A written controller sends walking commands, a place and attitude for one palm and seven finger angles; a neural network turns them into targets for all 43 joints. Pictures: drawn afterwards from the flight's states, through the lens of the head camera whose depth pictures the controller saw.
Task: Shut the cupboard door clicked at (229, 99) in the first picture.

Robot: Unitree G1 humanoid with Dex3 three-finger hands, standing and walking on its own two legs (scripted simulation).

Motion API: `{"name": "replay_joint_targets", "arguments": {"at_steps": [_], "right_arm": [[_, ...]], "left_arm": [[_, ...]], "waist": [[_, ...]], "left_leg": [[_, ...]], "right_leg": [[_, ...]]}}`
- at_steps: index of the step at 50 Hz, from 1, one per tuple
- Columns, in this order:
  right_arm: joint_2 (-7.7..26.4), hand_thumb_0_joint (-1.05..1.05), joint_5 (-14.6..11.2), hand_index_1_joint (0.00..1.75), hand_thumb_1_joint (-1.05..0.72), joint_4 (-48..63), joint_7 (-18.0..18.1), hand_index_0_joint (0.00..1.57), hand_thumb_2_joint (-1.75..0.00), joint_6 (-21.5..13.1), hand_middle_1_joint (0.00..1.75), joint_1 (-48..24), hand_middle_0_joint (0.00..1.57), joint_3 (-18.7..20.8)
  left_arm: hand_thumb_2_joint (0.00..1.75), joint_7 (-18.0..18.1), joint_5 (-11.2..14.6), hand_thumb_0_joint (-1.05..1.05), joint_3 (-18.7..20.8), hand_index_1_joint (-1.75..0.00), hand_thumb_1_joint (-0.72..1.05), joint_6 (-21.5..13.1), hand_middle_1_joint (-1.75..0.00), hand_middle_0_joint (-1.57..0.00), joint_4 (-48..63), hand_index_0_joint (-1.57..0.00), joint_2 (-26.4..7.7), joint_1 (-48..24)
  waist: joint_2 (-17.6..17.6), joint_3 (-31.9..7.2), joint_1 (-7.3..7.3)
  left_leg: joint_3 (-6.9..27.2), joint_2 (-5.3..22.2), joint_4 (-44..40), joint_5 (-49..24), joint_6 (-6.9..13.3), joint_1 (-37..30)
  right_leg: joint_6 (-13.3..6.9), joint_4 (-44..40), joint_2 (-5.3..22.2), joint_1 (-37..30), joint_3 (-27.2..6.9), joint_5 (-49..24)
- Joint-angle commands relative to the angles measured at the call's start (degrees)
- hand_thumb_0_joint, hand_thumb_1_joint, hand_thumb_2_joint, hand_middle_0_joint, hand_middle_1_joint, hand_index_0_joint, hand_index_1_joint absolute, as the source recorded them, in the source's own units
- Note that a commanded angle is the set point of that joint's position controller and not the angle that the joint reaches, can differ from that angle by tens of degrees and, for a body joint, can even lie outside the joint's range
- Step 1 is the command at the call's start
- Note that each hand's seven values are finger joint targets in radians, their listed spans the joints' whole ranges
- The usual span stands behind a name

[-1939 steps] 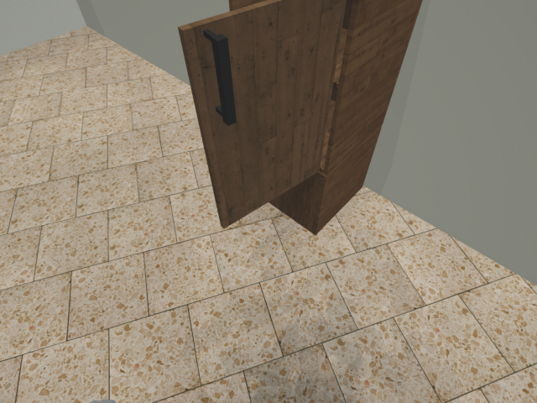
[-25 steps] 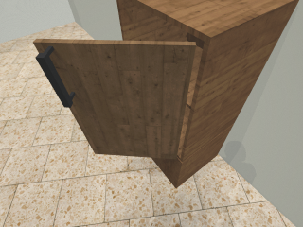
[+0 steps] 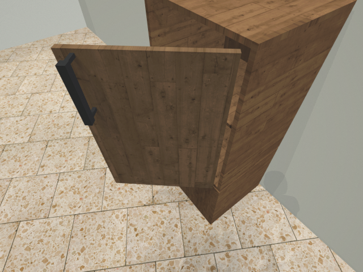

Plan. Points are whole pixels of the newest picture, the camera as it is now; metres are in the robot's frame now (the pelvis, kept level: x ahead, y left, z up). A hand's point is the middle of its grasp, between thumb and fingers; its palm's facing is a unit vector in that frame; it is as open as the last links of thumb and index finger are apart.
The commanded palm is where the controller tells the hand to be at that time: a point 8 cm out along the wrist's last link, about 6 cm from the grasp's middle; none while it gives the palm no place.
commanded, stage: look again from close up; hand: left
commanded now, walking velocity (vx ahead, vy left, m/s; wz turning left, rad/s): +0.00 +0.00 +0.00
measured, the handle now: (80, 91) +0.47 +0.27 +0.15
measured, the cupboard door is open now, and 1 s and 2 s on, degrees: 49 49 49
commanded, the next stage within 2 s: raise the hand and make a fist in 0.06 s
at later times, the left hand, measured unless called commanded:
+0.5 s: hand (109, 243) +0.18 +0.16 +0.01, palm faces -0.04 -1.00 +0.04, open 6.5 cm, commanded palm +0.11 +0.23 -0.02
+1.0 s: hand (88, 238) +0.18 +0.19 +0.04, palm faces +0.00 -1.00 -0.04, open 4.1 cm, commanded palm +0.13 +0.24 +0.05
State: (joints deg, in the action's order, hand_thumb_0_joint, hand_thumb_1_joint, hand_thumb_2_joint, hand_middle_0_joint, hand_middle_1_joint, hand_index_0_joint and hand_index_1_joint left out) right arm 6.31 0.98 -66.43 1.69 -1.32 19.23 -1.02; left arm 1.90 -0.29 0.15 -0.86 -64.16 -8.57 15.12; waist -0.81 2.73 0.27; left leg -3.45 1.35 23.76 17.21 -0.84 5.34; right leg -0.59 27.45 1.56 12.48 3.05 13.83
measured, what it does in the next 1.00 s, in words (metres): stands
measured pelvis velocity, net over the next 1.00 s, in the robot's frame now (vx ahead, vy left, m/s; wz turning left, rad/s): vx -0.03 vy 0.01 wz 0.02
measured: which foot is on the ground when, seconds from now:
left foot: down 0.00-1.00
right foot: down 0.00-1.00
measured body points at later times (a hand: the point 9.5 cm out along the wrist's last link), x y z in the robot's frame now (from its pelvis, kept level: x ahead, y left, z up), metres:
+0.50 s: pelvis -0.03 +0.00 -0.04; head -0.02 +0.02 +0.41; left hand +0.17 +0.21 +0.01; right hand +0.17 -0.26 -0.07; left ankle -0.05 +0.12 -0.74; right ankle +0.01 -0.11 -0.74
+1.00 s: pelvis -0.03 +0.01 -0.04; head -0.01 +0.01 +0.41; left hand +0.17 +0.24 +0.04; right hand +0.12 -0.19 -0.13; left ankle -0.05 +0.13 -0.74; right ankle +0.01 -0.11 -0.74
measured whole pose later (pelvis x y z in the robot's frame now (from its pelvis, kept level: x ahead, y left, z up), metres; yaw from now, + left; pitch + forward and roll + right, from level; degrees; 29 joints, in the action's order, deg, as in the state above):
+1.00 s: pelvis -0.03 +0.01 -0.04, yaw +1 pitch +6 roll +0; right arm 9.7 -1.8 -29.7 3.7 -11.7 18.8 -3.7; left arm -11.5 16.3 8.0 -5.0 14.3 -14.2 26.0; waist -1.9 -3.4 0.7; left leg -2.1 1.4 50.0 26.9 0.4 28.7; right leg 0.3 48.3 2.9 33.2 3.5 20.7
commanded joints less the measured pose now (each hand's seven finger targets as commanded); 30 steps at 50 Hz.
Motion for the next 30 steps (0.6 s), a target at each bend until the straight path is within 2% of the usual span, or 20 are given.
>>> {"name": "replay_joint_targets", "arguments": {"at_steps": [1, 7, 8, 9, 10, 11, 12, 13, 15, 16, 18, 19, 20, 21, 22, 23, 24, 25, 28, 30], "right_arm": [[4.6, 0.00, -0.3, 0.30, -0.90, 0.9, 0.4, 0.20, -0.90, -0.6, 0.30, 4.2, 0.20, 1.0], [5.3, 0.00, -0.3, 0.30, -0.90, 1.1, 0.5, 0.20, -0.90, -0.6, 0.30, 3.8, 0.20, 1.3], [8.5, 0.00, -0.9, 0.30, -0.90, 5.6, -0.1, 0.20, -0.90, -1.1, 0.30, -3.7, 0.20, 1.9], [22.0, 0.00, -0.3, 0.30, -0.90, 21.7, 6.7, 0.20, -0.90, -13.3, 0.30, 1.5, 0.20, 4.0], [12.8, 0.00, -2.9, 0.30, -0.90, 22.7, 6.1, 0.20, -0.90, -17.3, 0.30, -4.7, 0.20, 0.4], [13.6, 0.00, -2.7, 0.30, -0.90, 20.0, 5.3, 0.20, -0.90, -18.9, 0.30, -6.1, 0.20, 1.2], [10.9, 0.00, -3.5, 0.30, -0.90, 18.8, 3.7, 0.20, -0.90, -19.8, 0.30, -5.6, 0.20, 1.4], [14.0, 0.00, -4.0, 0.30, -0.90, 22.0, 3.1, 0.20, -0.90, -20.5, 0.30, -6.0, 0.20, 2.4], [14.5, 0.00, -2.5, 0.30, -0.90, 26.5, 2.8, 0.20, -0.90, -21.6, 0.30, -6.9, 0.20, 3.9], [14.1, 0.00, -2.3, 0.30, -0.90, 28.7, 2.4, 0.20, -0.90, -21.9, 0.30, -7.4, 0.20, 4.6], [13.1, 0.00, -1.4, 0.30, -0.90, 32.6, 0.9, 0.20, -0.90, -21.8, 0.30, -8.4, 0.20, 5.3], [13.1, 0.00, -1.3, 0.30, -0.90, 34.3, -0.1, 0.20, -0.90, -21.0, 0.30, -8.7, 0.20, 5.8], [13.5, 0.00, -1.1, 0.30, -0.90, 36.1, -1.0, 0.20, -0.90, -20.1, 0.30, -9.4, 0.20, 6.1], [14.3, 0.00, -1.1, 0.30, -0.90, 37.6, -2.1, 0.20, -0.90, -18.9, 0.30, -9.5, 0.20, 6.7], [14.8, 0.00, -1.2, 0.30, -0.90, 40.2, -2.6, 0.20, -0.90, -18.2, 0.30, -11.1, 0.20, 6.8], [14.9, 0.00, -1.5, 0.30, -0.90, 42.3, -2.5, 0.20, -0.90, -17.4, 0.30, -12.5, 0.20, 6.9], [14.8, 0.00, -1.6, 0.30, -0.90, 44.3, -2.5, 0.20, -0.90, -16.8, 0.30, -13.1, 0.20, 6.6], [14.4, 0.00, -1.8, 0.30, -0.90, 46.1, -2.2, 0.20, -0.90, -16.2, 0.30, -13.5, 0.20, 6.3], [13.4, 0.00, -1.6, 0.30, -0.90, 48.9, -1.1, 0.20, -0.90, -15.4, 0.30, -10.8, 0.20, 5.5], [13.4, 0.00, -1.2, 0.30, -0.90, 48.5, -0.3, 0.20, -0.90, -15.9, 0.30, -8.4, 0.20, 4.9]], "left_arm": [[0.90, 0.3, -0.3, 0.00, 1.2, -0.30, 0.90, -0.5, -0.30, -0.20, 1.5, -0.20, -5.2, 3.3], [0.90, 0.4, -0.3, 0.00, 1.2, -0.30, 0.90, -0.6, -0.30, -0.20, 1.3, -0.20, -5.3, 3.4], [0.90, 2.6, -0.6, 0.00, 1.0, -0.30, 0.90, -1.5, -0.30, -0.20, -1.3, -0.20, -6.9, 8.8], [0.90, 2.1, 7.3, 0.00, 20.9, -0.30, 0.90, -18.2, -0.30, -0.20, 92.3, -0.20, -39.5, -43.2], [0.90, 2.3, 7.5, 0.00, 1.4, -0.32, 0.90, -12.0, -0.32, -0.22, 73.4, -0.22, -11.3, -2.9], [0.90, 4.8, 10.0, 0.00, 3.2, -0.34, 0.90, -8.3, -0.34, -0.24, 73.1, -0.24, -9.4, -4.2], [0.90, 4.4, 9.8, 0.00, -4.6, -0.36, 0.90, -2.2, -0.36, -0.25, 57.8, -0.25, 4.6, 10.8], [0.90, 4.5, 10.2, 0.00, -3.9, -0.38, 0.90, -3.9, -0.38, -0.27, 67.3, -0.27, 1.0, -0.3], [0.90, 2.8, 9.0, 0.00, 0.3, -0.42, 0.90, -9.6, -0.42, -0.31, 65.7, -0.31, -2.0, 0.2], [0.90, 1.1, 9.1, 0.00, 3.4, -0.44, 0.90, -12.1, -0.44, -0.33, 60.4, -0.33, -2.9, 6.8], [0.90, -4.7, 11.4, 0.00, 5.2, -0.48, 0.90, -19.2, -0.48, -0.36, 53.8, -0.36, -0.6, 20.4], [0.90, -8.5, 12.9, 0.00, 6.4, -0.50, 0.90, -23.1, -0.50, -0.38, 53.1, -0.38, -0.1, 25.6], [0.90, -12.5, 14.1, 0.00, 7.0, -0.52, 0.90, -26.9, -0.52, -0.40, 53.9, -0.40, -0.5, 27.0], [0.90, -16.3, 14.6, 0.00, 11.1, -0.54, 0.90, -30.0, -0.54, -0.42, 52.8, -0.42, -4.2, 27.8], [0.90, -19.5, 14.7, 0.00, 11.8, -0.56, 0.90, -32.2, -0.56, -0.44, 56.1, -0.44, -6.6, 25.7], [0.90, -20.6, 14.1, 0.00, 13.1, -0.58, 0.90, -31.9, -0.58, -0.46, 58.9, -0.46, -8.9, 24.9], [0.90, -20.8, 13.8, 0.00, 12.7, -0.60, 0.90, -30.9, -0.60, -0.47, 63.8, -0.47, -9.3, 22.5], [0.90, -20.3, 14.1, 0.00, 12.8, -0.62, 0.90, -29.4, -0.62, -0.49, 68.2, -0.49, -10.1, 20.3], [0.90, -16.5, 15.3, 0.00, 11.8, -0.68, 0.90, -28.3, -0.68, -0.55, 81.9, -0.55, -9.5, 11.5], [0.90, -14.1, 15.4, 0.00, 10.7, -0.72, 0.90, -31.4, -0.72, -0.58, 92.5, -0.58, -10.3, 2.6]], "waist": [[0.1, 3.1, -0.64], [0.0, 2.0, -0.49], [6.2, 0.8, -3.04], [-0.1, -25.2, 7.64], [-18.2, -28.4, 0.67], [-17.8, -24.7, -1.28], [-9.0, -14.9, 0.75], [-4.8, -4.9, 2.48], [8.9, 1.5, 3.36], [12.6, 3.0, 0.93], [20.1, 1.3, -2.77], [21.3, -0.8, -4.07], [19.9, -2.7, -4.56], [14.9, -5.2, -5.25], [10.9, -6.7, -5.08], [5.8, -8.1, -6.03], [-0.5, -10.4, -6.22], [-4.3, -11.6, -6.21], [-7.9, -15.7, -3.32], [-9.4, -18.6, -0.41]], "left_leg": [[3.9, 4.5, -6.0, -7.4, 2.2, 7.0], [3.9, 4.2, -5.0, -9.4, 2.3, 5.7], [1.5, 5.8, 7.6, -15.3, 0.8, 9.2], [-0.4, 3.0, 7.6, -29.2, 2.8, -9.8], [-0.5, -0.5, 4.5, -32.8, 2.9, -6.2], [1.0, 0.8, 4.0, -33.2, 0.2, -4.4], [2.9, 1.1, 2.4, -26.7, 0.5, 3.3], [4.4, 0.7, 2.9, -15.7, 0.6, 8.3], [5.1, -1.1, 5.4, -5.5, 1.5, 16.2], [4.7, -1.8, 6.8, -3.2, 1.4, 19.5], [3.7, -3.0, 11.2, -0.4, 0.6, 25.8], [2.9, -3.3, 13.4, -0.3, 0.0, 28.4], [2.2, -3.7, 15.7, -0.4, -0.4, 30.0], [1.8, -4.1, 17.9, -1.6, -0.8, 29.9], [1.3, -4.4, 19.7, -1.8, -0.6, 31.1], [0.5, -4.7, 20.5, -1.8, 0.1, 32.2], [0.0, -4.9, 20.8, -2.4, 0.6, 31.7], [-0.3, -4.8, 20.8, -1.7, 0.9, 31.3], [1.7, -3.8, 22.4, 0.0, 1.5, 29.7], [3.2, -3.1, 25.0, -0.7, 1.9, 27.4]], "right_leg": [[-1.9, -3.8, 4.5, -2.7, -4.3, -7.0], [-1.9, -3.2, 4.8, -2.5, -4.7, -9.6], [-0.8, -2.0, 7.9, -3.4, -6.9, -35.2], [0.0, 5.4, 1.4, -5.6, -4.1, -29.8], [-0.8, 6.8, -1.7, -3.3, -1.0, -18.5], [-1.3, 3.7, -1.5, -3.3, 0.2, -11.4], [-0.2, 2.6, -0.2, -0.7, 1.7, -9.0], [0.1, 1.5, 0.4, 2.6, 0.9, -7.5], [0.6, 1.5, 0.1, 10.7, 2.1, 2.7], [0.4, 1.9, 0.3, 12.1, 1.9, 7.1], [0.3, 5.3, 0.2, 13.7, 1.3, 11.2], [-0.1, 7.5, 0.3, 12.4, 0.7, 9.9], [-0.6, 9.6, 0.7, 11.7, -0.3, 7.2], [-1.5, 12.1, 1.5, 10.1, -1.6, 3.2], [-1.8, 13.9, 1.9, 10.4, -2.5, 1.3], [-2.0, 15.1, 1.8, 11.2, -3.1, 1.3], [-2.2, 16.6, 1.6, 11.5, -2.7, 0.4], [-2.2, 17.2, 1.2, 12.6, -2.3, 1.9], [-1.5, 18.3, -0.1, 16.0, -1.9, 5.6], [-1.2, 19.5, -0.9, 18.8, -1.8, 4.3]]}}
